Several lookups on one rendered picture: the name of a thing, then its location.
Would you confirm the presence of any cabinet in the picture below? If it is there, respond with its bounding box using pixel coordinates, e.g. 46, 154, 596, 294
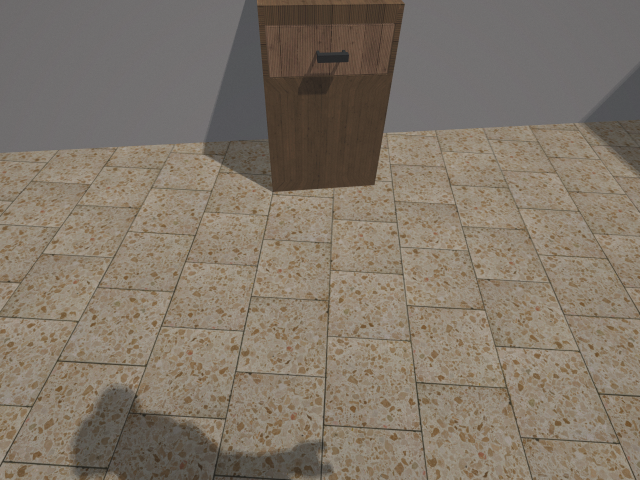
257, 0, 405, 192

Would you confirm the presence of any drawer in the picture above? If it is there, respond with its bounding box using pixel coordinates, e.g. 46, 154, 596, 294
265, 23, 395, 77

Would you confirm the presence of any handle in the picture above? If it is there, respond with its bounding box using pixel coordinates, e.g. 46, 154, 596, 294
316, 50, 349, 63

